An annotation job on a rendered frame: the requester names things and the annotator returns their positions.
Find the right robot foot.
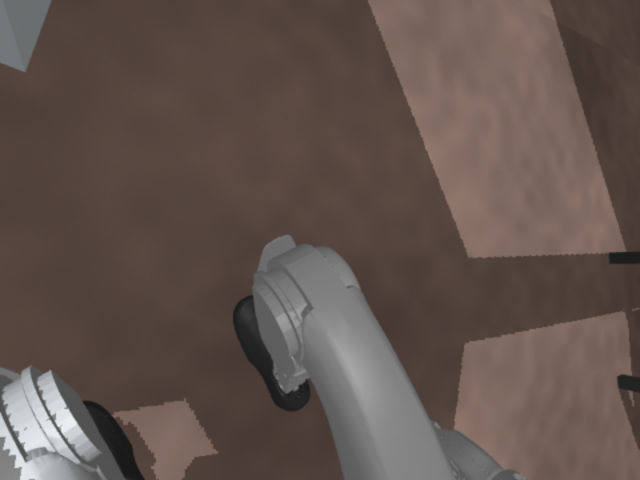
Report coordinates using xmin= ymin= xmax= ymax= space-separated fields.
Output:
xmin=233 ymin=295 xmax=310 ymax=411

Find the right robot hand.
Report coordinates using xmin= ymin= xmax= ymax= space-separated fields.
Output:
xmin=430 ymin=420 xmax=504 ymax=480

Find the left robot foot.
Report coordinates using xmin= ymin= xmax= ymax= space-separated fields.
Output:
xmin=82 ymin=401 xmax=145 ymax=480

